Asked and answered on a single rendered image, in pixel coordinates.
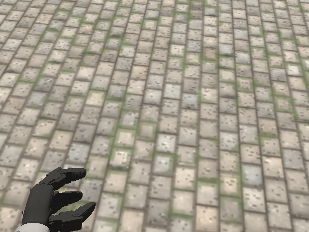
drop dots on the left robot hand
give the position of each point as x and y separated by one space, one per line
44 200

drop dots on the left robot forearm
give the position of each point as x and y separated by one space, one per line
32 227

